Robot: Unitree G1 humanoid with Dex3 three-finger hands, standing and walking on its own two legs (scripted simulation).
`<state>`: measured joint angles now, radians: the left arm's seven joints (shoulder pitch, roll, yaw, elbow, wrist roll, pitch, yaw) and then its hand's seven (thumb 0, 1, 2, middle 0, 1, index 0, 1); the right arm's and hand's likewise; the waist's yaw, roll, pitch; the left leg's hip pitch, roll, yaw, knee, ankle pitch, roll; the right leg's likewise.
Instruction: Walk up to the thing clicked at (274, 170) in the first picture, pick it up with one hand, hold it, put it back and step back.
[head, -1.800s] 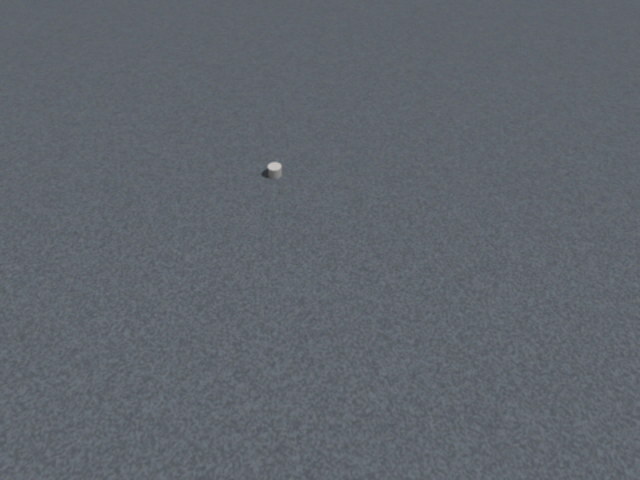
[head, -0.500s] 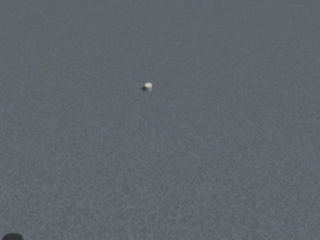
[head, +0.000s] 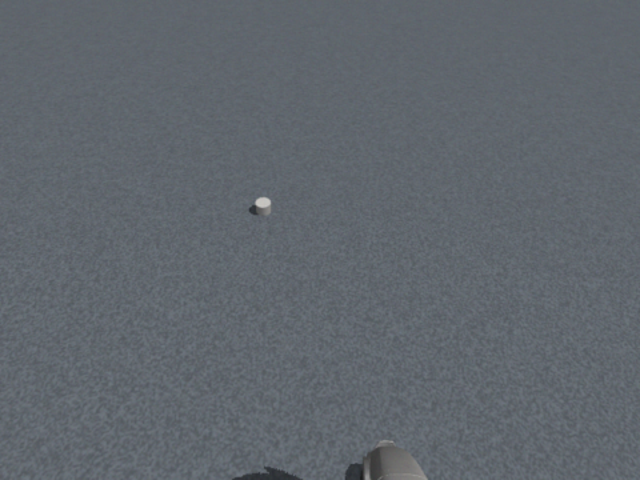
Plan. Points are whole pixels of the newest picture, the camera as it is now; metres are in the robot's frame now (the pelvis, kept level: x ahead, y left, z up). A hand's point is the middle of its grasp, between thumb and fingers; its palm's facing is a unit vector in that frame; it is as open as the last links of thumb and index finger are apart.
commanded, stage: walk up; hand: left
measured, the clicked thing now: (263, 206) +1.35 +0.20 -0.75
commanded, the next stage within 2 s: none
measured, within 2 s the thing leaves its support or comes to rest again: neither
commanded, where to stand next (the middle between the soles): +0.99 -0.06 m, yaw +1 degrees
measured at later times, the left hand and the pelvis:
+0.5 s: hand (161, 362) +0.33 +0.25 -0.15, palm faces -0.02 -0.94 -0.34, open 7.3 cm; pelvis +0.28 -0.02 -0.01, yaw +0 degrees
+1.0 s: hand (187, 237) +0.60 +0.26 -0.14, palm faces -0.11 -0.93 -0.36, open 7.4 cm; pelvis +0.52 -0.02 -0.01, yaw -2 degrees
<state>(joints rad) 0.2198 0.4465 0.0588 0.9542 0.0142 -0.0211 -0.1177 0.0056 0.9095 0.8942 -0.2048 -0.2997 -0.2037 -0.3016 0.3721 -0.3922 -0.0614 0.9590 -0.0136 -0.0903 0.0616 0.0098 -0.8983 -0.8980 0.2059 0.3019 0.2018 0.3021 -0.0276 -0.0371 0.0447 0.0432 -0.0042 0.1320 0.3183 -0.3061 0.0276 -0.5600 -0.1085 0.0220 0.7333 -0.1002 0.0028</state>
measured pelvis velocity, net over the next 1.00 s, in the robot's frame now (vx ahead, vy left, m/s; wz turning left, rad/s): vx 0.52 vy -0.02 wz -0.03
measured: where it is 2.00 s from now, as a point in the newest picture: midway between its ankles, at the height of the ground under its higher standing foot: (324, 296)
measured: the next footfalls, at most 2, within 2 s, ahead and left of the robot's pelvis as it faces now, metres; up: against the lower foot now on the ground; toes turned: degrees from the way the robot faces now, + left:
right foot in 0.14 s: +0.26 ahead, -0.17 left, +0.00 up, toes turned -4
left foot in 0.54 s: +0.49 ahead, +0.11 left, +0.00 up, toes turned +6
